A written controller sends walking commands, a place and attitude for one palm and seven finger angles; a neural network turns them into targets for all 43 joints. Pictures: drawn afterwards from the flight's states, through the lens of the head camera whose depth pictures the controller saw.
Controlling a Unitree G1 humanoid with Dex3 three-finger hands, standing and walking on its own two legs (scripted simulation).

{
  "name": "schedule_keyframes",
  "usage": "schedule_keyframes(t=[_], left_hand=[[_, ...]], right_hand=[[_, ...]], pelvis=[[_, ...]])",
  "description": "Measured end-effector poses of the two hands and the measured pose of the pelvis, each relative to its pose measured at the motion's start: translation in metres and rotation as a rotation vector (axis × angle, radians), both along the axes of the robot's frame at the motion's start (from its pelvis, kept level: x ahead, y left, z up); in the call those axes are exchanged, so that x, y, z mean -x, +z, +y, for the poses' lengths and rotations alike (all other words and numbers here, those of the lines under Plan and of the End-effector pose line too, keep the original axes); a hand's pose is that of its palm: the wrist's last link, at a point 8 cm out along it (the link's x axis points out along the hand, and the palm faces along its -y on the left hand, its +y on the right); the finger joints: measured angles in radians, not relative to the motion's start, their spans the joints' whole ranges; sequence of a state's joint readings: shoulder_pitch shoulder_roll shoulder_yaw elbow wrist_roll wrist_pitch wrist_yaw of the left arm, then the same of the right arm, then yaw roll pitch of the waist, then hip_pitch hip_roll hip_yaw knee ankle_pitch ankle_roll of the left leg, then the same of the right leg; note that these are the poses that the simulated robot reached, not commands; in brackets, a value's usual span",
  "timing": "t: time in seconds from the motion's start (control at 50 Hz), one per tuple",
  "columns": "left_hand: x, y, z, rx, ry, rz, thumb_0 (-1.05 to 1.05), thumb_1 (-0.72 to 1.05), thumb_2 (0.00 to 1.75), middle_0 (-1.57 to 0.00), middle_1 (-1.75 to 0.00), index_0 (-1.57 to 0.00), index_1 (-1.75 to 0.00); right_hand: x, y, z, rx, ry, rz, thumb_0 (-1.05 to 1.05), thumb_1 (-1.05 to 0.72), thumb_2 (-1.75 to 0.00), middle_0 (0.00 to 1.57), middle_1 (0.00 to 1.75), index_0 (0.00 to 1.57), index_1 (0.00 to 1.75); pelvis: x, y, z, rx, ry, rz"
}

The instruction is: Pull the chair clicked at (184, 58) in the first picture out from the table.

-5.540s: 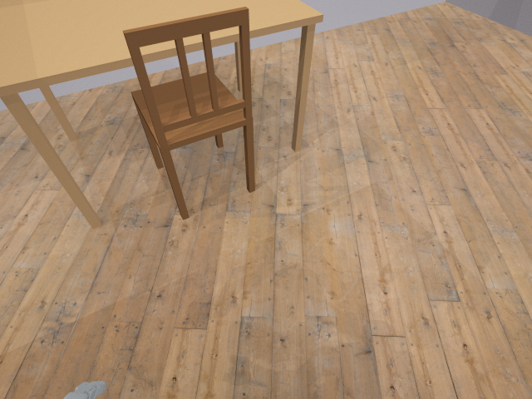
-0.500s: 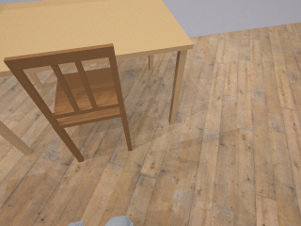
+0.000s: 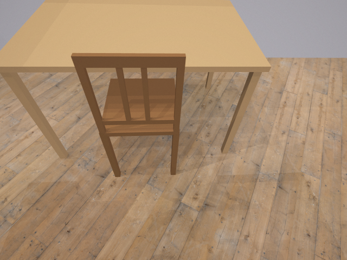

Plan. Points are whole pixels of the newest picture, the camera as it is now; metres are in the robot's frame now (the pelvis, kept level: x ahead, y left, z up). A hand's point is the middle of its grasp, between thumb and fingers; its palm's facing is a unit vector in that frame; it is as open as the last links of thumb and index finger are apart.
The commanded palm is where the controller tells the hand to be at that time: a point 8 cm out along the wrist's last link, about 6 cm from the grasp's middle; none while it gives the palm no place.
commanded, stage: take the last steps up to it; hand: left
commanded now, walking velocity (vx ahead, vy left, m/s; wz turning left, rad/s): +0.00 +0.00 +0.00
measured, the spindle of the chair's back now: (124, 96) +0.71 +0.24 -0.10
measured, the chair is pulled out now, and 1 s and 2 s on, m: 0.00 0.00 0.00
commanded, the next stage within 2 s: come to a stop and stand still in 0.92 s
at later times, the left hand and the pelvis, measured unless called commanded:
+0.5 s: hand out of the picture -0.04 +0.14 -0.17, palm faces +0.21 -0.96 -0.16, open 7.4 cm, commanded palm none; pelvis +0.05 -0.01 +0.00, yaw +7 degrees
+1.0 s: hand (108, 203) +0.29 +0.21 -0.17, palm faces +0.08 -0.97 -0.23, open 7.4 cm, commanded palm none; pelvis +0.21 +0.01 -0.02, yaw +3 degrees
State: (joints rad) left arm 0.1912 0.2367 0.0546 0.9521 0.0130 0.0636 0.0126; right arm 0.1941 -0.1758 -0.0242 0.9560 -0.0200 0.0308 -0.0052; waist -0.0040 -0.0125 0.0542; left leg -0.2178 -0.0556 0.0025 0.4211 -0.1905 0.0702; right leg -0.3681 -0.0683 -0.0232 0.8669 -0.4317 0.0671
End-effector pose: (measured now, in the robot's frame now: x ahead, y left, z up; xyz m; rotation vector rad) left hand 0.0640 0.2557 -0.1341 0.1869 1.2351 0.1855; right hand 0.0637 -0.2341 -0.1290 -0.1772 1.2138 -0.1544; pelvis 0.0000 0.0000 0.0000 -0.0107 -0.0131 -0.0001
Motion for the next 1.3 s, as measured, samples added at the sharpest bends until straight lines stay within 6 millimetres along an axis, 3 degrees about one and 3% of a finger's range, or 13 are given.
schedule_keyframes(t=[0.16, 0.24, 0.34, 0.46, 0.6, 0.64, 0.68, 0.82, 0.92, 1.0, 1.06, 1.12, 1.3], left_hand=[[0.005, 0.004, -0.040, -0.010, 0.001, -0.068, 0.01, 0.91, 0.90, -0.20, -0.30, -0.20, -0.30], [0.034, 0.010, -0.056, 0.010, 0.049, -0.035, 0.00, 0.91, 0.90, -0.20, -0.30, -0.20, -0.30], [0.074, 0.008, -0.066, 0.038, 0.111, 0.085, 0.00, 0.90, 0.90, -0.20, -0.30, -0.20, -0.30], [0.109, 0.002, -0.070, 0.091, 0.201, 0.218, 0.01, 0.90, 0.90, -0.20, -0.30, -0.20, -0.30], [0.119, -0.020, -0.050, 0.161, 0.262, 0.380, 0.01, 0.90, 0.90, -0.20, -0.30, -0.20, -0.30], [0.105, -0.023, -0.038, 0.161, 0.236, 0.401, 0.01, 0.91, 0.90, -0.20, -0.30, -0.20, -0.30], [0.077, -0.022, -0.025, 0.151, 0.206, 0.378, 0.01, 0.91, 0.90, -0.20, -0.30, -0.20, -0.30], [-0.064, -0.012, 0.014, 0.078, 0.127, 0.117, 0.01, 0.91, 0.90, -0.20, -0.30, -0.20, -0.30], [-0.160, -0.002, 0.015, 0.037, 0.067, -0.029, 0.01, 0.91, 0.90, -0.20, -0.30, -0.20, -0.30], [-0.217, -0.005, 0.003, 0.006, 0.018, -0.095, 0.00, 0.91, 0.90, -0.20, -0.30, -0.20, -0.30], [-0.235, -0.006, -0.009, 0.009, 0.019, -0.104, 0.00, 0.91, 0.90, -0.20, -0.30, -0.20, -0.30], [-0.237, -0.004, -0.021, 0.021, 0.035, -0.057, 0.00, 0.91, 0.90, -0.20, -0.30, -0.20, -0.30], [-0.235, -0.010, -0.012, 0.025, 0.080, 0.033, 0.00, 0.93, 0.90, -0.20, -0.30, -0.20, -0.30]], right_hand=[[0.034, -0.028, -0.022, -0.053, -0.015, 0.080, 0.00, -0.91, -0.90, 0.20, 0.30, 0.21, 0.30], [0.038, -0.023, -0.032, -0.065, -0.003, 0.123, 0.01, -0.91, -0.90, 0.20, 0.30, 0.20, 0.30], [0.029, -0.016, -0.039, -0.051, 0.002, 0.136, 0.01, -0.91, -0.90, 0.20, 0.30, 0.20, 0.30], [-0.009, -0.013, -0.025, -0.026, 0.061, 0.166, 0.01, -0.91, -0.90, 0.19, 0.30, 0.20, 0.30], [-0.100, -0.019, 0.027, 0.000, 0.141, 0.039, 0.01, -0.91, -0.90, 0.19, 0.30, 0.20, 0.30], [-0.115, -0.016, 0.041, -0.004, 0.129, -0.006, 0.00, -0.91, -0.90, 0.19, 0.30, 0.20, 0.30], [-0.124, -0.011, 0.048, -0.005, 0.088, -0.036, 0.00, -0.92, -0.90, 0.20, 0.30, 0.20, 0.30], [-0.127, -0.006, 0.047, -0.003, 0.042, 0.033, -0.01, -0.95, -0.90, 0.20, 0.30, 0.20, 0.30], [-0.122, -0.021, 0.044, -0.047, 0.006, 0.142, 0.00, -0.93, -0.90, 0.20, 0.30, 0.20, 0.30], [-0.127, -0.041, 0.033, -0.083, -0.028, 0.217, 0.00, -0.92, -0.90, 0.20, 0.30, 0.20, 0.30], [-0.142, -0.046, 0.025, -0.086, -0.032, 0.249, 0.00, -0.92, -0.90, 0.20, 0.30, 0.20, 0.30], [-0.169, -0.038, 0.019, -0.068, -0.026, 0.229, 0.00, -0.92, -0.90, 0.20, 0.30, 0.20, 0.30], [-0.239, -0.027, 0.022, -0.025, 0.011, 0.151, 0.01, -0.93, -0.90, 0.19, 0.30, 0.20, 0.30]], pelvis=[[0.004, -0.009, -0.025, -0.028, 0.037, -0.010], [-0.004, 0.000, -0.031, -0.034, 0.045, -0.011], [-0.019, 0.006, -0.031, -0.034, 0.077, -0.005], [-0.044, 0.003, -0.016, -0.019, 0.107, 0.010], [-0.084, -0.016, 0.022, -0.003, 0.105, 0.019], [-0.093, -0.016, 0.029, -0.013, 0.086, 0.010], [-0.104, -0.011, 0.033, -0.016, 0.071, 0.005], [-0.147, 0.000, 0.038, -0.033, 0.065, 0.005], [-0.181, -0.004, 0.029, -0.045, 0.063, -0.001], [-0.215, -0.018, 0.014, -0.051, 0.059, -0.005], [-0.231, -0.020, 0.007, -0.024, 0.060, -0.010], [-0.245, -0.012, 0.005, -0.016, 0.061, -0.008], [-0.264, -0.007, 0.012, -0.006, 0.064, -0.003]])
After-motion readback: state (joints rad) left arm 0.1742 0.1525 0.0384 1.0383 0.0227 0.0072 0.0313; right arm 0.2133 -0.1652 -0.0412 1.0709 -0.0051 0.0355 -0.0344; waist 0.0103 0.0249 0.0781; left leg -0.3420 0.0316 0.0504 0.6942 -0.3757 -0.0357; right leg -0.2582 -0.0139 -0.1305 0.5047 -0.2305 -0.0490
